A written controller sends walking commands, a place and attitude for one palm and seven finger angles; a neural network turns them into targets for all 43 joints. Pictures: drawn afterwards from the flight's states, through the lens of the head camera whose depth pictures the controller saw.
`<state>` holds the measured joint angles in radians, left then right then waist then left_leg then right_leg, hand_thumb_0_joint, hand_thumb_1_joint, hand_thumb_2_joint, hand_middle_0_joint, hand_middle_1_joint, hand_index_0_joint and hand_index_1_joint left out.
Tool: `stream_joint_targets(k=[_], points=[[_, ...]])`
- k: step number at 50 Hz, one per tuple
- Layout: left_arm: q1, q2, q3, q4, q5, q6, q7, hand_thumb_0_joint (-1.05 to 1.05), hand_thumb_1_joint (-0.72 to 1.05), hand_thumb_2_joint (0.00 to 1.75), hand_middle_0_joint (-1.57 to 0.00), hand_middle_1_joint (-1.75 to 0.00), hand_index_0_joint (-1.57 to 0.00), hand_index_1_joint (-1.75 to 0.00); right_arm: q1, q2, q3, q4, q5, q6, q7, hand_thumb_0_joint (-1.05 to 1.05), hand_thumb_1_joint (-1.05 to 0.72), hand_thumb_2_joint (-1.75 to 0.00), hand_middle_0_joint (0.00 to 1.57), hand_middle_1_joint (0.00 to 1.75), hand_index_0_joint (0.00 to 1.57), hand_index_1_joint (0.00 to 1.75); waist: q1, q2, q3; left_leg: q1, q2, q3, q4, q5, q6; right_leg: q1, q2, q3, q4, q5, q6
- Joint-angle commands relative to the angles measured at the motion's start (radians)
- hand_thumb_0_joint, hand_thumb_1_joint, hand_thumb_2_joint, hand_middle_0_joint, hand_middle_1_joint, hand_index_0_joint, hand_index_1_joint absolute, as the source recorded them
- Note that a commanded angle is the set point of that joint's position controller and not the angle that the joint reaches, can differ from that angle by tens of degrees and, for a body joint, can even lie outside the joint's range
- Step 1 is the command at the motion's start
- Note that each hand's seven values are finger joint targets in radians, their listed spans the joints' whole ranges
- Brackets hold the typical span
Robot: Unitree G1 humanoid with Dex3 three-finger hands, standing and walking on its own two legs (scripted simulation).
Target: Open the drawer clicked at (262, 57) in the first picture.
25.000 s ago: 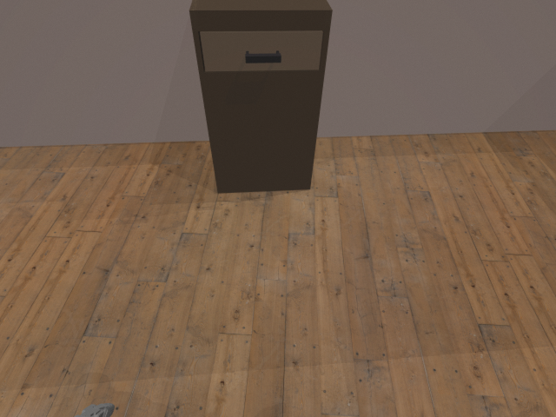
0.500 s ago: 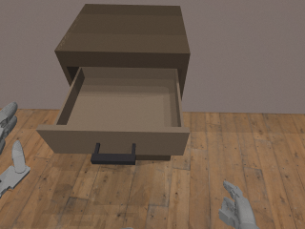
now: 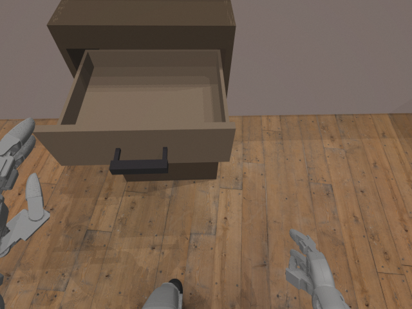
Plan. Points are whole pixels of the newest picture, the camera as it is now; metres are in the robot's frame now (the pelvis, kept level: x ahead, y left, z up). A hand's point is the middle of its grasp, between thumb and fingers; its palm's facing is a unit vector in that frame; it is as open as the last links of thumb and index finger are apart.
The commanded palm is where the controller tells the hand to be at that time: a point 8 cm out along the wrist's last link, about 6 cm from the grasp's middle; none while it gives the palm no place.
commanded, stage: stop stepping back and stand still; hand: left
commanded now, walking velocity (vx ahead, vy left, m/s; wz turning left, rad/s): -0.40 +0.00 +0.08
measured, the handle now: (140, 159) +0.42 +0.19 -0.04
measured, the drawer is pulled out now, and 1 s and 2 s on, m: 0.30 0.30 0.30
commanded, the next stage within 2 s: let the arm hang, fingers relaxed in 0.84 s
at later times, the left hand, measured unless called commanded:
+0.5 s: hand out of the picture +0.07 +0.22 +0.19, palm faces +0.43 -0.80 -0.42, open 7.4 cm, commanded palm +0.02 +0.27 +0.19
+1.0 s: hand out of the picture +0.07 +0.22 +0.12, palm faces +0.38 -0.78 -0.50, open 7.4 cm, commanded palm none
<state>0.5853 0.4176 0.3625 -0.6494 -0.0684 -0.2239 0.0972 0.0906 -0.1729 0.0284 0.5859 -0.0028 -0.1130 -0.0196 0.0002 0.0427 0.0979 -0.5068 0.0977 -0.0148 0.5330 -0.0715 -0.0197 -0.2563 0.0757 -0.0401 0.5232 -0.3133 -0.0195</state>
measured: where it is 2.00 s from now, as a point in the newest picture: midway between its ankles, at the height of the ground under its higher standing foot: outside the picture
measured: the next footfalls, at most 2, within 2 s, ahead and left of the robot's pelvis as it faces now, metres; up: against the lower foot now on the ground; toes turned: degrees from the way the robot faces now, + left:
left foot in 0.26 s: -0.06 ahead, +0.09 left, +0.00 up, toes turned +10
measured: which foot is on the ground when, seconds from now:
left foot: down 0.00-0.02, up 0.04-0.24, down 0.26-1.00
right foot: down 0.00-1.00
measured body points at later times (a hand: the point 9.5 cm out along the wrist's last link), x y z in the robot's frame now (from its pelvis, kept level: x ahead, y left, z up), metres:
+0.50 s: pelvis -0.09 -0.02 +0.01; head -0.11 -0.01 +0.46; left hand +0.04 +0.26 +0.21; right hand +0.09 -0.23 -0.06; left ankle -0.09 +0.11 -0.73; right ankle -0.03 -0.11 -0.72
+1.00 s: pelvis -0.11 -0.04 +0.00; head -0.12 -0.06 +0.45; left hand +0.04 +0.26 +0.15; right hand +0.05 -0.26 -0.11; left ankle -0.10 +0.09 -0.72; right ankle -0.09 -0.12 -0.73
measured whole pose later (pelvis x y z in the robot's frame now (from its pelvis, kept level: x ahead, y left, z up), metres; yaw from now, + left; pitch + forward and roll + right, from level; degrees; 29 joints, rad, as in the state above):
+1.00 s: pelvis -0.11 -0.04 +0.00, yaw +7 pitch +0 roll +0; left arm 0.49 0.39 0.26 -0.30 0.03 -0.16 0.09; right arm 0.26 -0.22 -0.02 0.71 0.00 -0.11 -0.01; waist -0.01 0.04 -0.03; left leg -0.35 0.02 0.00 0.65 -0.30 0.00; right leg -0.29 0.04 -0.08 0.60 -0.29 -0.06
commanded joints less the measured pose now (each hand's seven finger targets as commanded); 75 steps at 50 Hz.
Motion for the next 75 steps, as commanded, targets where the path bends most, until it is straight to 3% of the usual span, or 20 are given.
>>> stream_joint_targets(k=[1,3,5,11,14,17,23,26,29,31,35,39,45,46,47,48,53,59,64,75], points=[[0.151,0.175,0.181,-0.209,-0.029,-0.074,0.016,0.00,0.90,0.90,-0.20,-0.30,-0.20,-0.30,-0.024,-0.141,-0.086,-0.161,0.044,-0.024,-0.018,0.00,-0.90,-0.90,0.20,0.30,0.20,0.30,0.001,-0.174,-0.379,0.263,-0.054,0.028,0.200,-0.087,0.020,0.013,-0.259,0.123,-0.178,0.409,-0.026],[0.163,0.186,0.193,-0.157,-0.026,-0.065,0.036,0.00,0.90,0.90,-0.20,-0.30,-0.20,-0.30,-0.076,-0.129,-0.095,-0.154,0.052,-0.003,-0.034,0.00,-0.90,-0.90,0.20,0.30,0.20,0.30,0.009,-0.240,-0.275,0.056,-0.142,-0.042,0.593,-0.422,-0.008,-0.087,-0.441,0.295,-0.235,0.408,-0.146],[0.158,0.149,0.176,-0.105,-0.007,-0.042,0.044,0.00,0.90,0.90,-0.20,-0.30,-0.20,-0.30,-0.079,-0.104,-0.078,-0.133,0.024,0.018,-0.047,0.00,-0.90,-0.90,0.20,0.30,0.20,0.30,-0.018,-0.172,-0.202,-0.014,-0.100,-0.085,0.594,-0.422,-0.014,-0.085,-0.419,0.260,-0.197,0.373,-0.170],[0.045,0.102,0.079,-0.088,0.032,-0.022,0.097,0.00,0.90,0.90,-0.20,-0.30,-0.20,-0.30,-0.001,-0.138,-0.052,-0.128,0.017,0.010,-0.081,0.00,-0.90,-0.90,0.20,0.30,0.20,0.30,-0.032,-0.103,-0.137,0.238,-0.091,0.018,-0.155,-0.245,0.046,-0.009,-0.255,0.163,-0.137,0.138,-0.039],[-0.003,0.126,0.070,-0.222,0.037,-0.036,0.100,0.00,0.90,0.90,-0.20,-0.30,-0.20,-0.30,0.022,-0.181,-0.074,-0.155,0.014,-0.027,-0.069,0.00,-0.90,-0.90,0.20,0.30,0.20,0.30,-0.006,0.097,-0.180,0.279,0.085,-0.151,-0.188,0.030,0.109,0.045,-0.137,0.077,-0.009,0.164,0.036],[0.007,0.141,0.084,-0.266,0.041,-0.031,0.093,0.00,0.90,0.90,-0.20,-0.30,-0.20,-0.30,0.025,-0.139,-0.050,-0.152,0.007,-0.038,-0.050,0.00,-0.90,-0.90,0.20,0.30,0.20,0.30,-0.011,0.210,-0.161,0.171,0.083,-0.172,-0.256,-0.049,0.096,0.066,-0.101,0.009,0.049,0.014,0.037],[0.013,0.109,0.089,-0.134,0.041,-0.021,0.100,0.00,0.90,0.90,-0.20,-0.30,-0.20,-0.30,0.033,-0.154,-0.057,-0.135,0.011,-0.048,-0.043,0.00,-0.90,-0.90,0.20,0.30,0.20,0.30,-0.019,0.055,-0.087,-0.015,0.024,-0.112,-0.255,-0.604,0.094,0.141,-0.076,0.039,-0.038,-0.108,0.017],[-0.024,0.085,0.061,-0.071,0.041,-0.010,0.096,0.00,0.90,0.90,-0.20,-0.30,-0.20,-0.30,0.030,-0.149,-0.055,-0.134,0.011,-0.031,-0.050,0.00,-0.90,-0.90,0.20,0.30,0.20,0.30,-0.030,-0.003,-0.017,-0.004,-0.031,-0.078,-0.148,-0.630,0.084,-0.001,-0.090,0.129,-0.140,-0.273,-0.017],[-0.046,0.112,0.074,-0.043,0.035,-0.011,0.086,0.00,0.90,0.90,-0.20,-0.30,-0.20,-0.30,0.046,-0.142,-0.061,-0.114,0.004,-0.012,-0.045,0.00,-0.90,-0.90,0.20,0.30,0.20,0.30,-0.036,-0.233,-0.074,0.072,-0.114,0.022,0.186,-0.385,0.061,-0.054,-0.261,0.368,-0.304,-0.378,-0.096],[-0.059,0.114,0.076,-0.078,0.034,-0.021,0.086,0.00,0.90,0.90,-0.20,-0.30,-0.20,-0.30,0.048,-0.138,-0.067,-0.107,0.001,-0.007,-0.037,0.00,-0.90,-0.90,0.20,0.30,0.20,0.30,-0.033,-0.239,-0.140,0.073,-0.112,0.028,0.318,-0.351,0.051,-0.006,-0.355,0.442,-0.340,-0.328,-0.148],[0.000,0.116,0.069,-0.114,0.048,-0.022,0.095,0.00,0.90,0.90,-0.20,-0.30,-0.20,-0.30,0.048,-0.125,-0.047,-0.115,-0.001,0.000,-0.048,0.00,-0.90,-0.90,0.20,0.30,0.20,0.30,-0.034,-0.137,-0.131,0.335,-0.101,0.052,0.007,-0.373,0.066,-0.241,-0.262,0.232,-0.272,-0.433,-0.079],[-0.024,0.140,0.106,-0.209,0.067,-0.044,0.104,0.00,0.90,0.90,-0.20,-0.30,-0.20,-0.30,0.045,-0.137,-0.055,-0.131,-0.009,-0.036,-0.050,0.00,-0.90,-0.90,0.20,0.30,0.20,0.30,-0.022,0.218,-0.099,0.067,0.177,-0.344,-0.364,-0.695,0.193,-0.078,-0.041,0.011,0.333,-0.113,0.027],[0.043,0.104,0.083,-0.098,0.049,-0.029,0.097,0.00,0.90,0.90,-0.20,-0.30,-0.20,-0.30,0.060,-0.149,-0.057,-0.103,0.009,-0.066,-0.043,0.00,-0.90,-0.90,0.20,0.30,0.20,0.30,-0.012,0.075,-0.065,0.072,0.025,-0.075,-0.152,-0.325,0.103,0.091,-0.064,-0.003,-0.080,0.022,0.029],[0.028,0.104,0.076,-0.073,0.045,-0.036,0.091,0.00,0.90,0.90,-0.20,-0.30,-0.20,-0.30,0.054,-0.150,-0.058,-0.097,0.007,-0.063,-0.043,0.00,-0.90,-0.90,0.20,0.30,0.20,0.30,-0.023,-0.028,-0.049,0.069,-0.019,-0.060,-0.063,-0.255,0.077,0.083,-0.116,0.108,-0.170,0.085,0.005],[-0.067,-0.041,-0.253,0.722,0.130,0.142,-0.057,0.00,0.90,0.90,-0.20,-0.30,-0.20,-0.30,0.054,-0.234,-0.112,0.104,-0.005,-0.065,0.026,0.00,-0.90,-0.90,0.20,0.30,0.20,0.30,-0.029,-0.114,-0.093,0.068,-0.052,0.000,0.215,-0.168,0.039,-0.005,-0.304,0.170,-0.062,0.502,-0.057],[-0.078,-0.042,-0.240,0.744,0.120,0.203,-0.080,0.00,0.90,0.90,-0.20,-0.30,-0.20,-0.30,0.166,-0.144,-0.102,0.082,0.005,-0.017,0.027,0.00,-0.90,-0.90,0.20,0.30,0.20,0.30,-0.053,-0.148,-0.189,0.151,-0.054,0.007,0.169,-0.238,0.018,-0.001,-0.337,0.200,-0.041,0.609,-0.096],[-0.236,-0.076,-0.273,0.937,0.106,0.223,-0.081,0.00,0.90,0.90,-0.20,-0.30,-0.20,-0.30,0.170,-0.147,-0.081,0.118,-0.022,0.088,0.020,0.00,-0.90,-0.90,0.20,0.30,0.20,0.30,-0.020,-0.345,-0.092,0.166,-0.079,0.000,0.165,-0.262,0.040,-0.066,-0.266,0.142,-0.101,0.271,-0.104],[-0.294,-0.079,-0.297,1.275,0.085,0.234,-0.077,0.00,0.90,0.90,-0.20,-0.30,-0.20,-0.30,0.133,-0.131,-0.051,0.212,-0.023,0.107,0.005,0.00,-0.90,-0.90,0.20,0.30,0.20,0.30,0.004,0.068,-0.022,0.199,0.002,-0.082,-0.098,-0.012,0.070,0.000,-0.148,0.098,-0.092,0.131,-0.022],[-0.246,-0.120,-0.294,1.469,0.083,0.219,-0.073,0.00,0.90,0.90,-0.20,-0.30,-0.20,-0.30,0.183,-0.090,-0.052,0.292,-0.020,0.112,-0.014,0.00,-0.90,-0.90,0.20,0.30,0.20,0.30,0.000,0.137,-0.116,0.267,-0.020,-0.027,-0.114,-0.142,0.050,0.088,-0.163,0.126,-0.186,0.124,-0.045],[-0.235,-0.135,-0.329,1.686,0.077,0.216,-0.070,0.00,0.90,0.90,-0.20,-0.30,-0.20,-0.30,0.264,-0.076,-0.052,0.435,-0.010,0.119,-0.021,0.00,-0.90,-0.90,0.20,0.30,0.20,0.30,-0.007,-0.053,-0.004,0.322,0.004,-0.021,-0.183,-0.141,0.052,0.017,-0.156,0.114,-0.253,0.065,-0.042]])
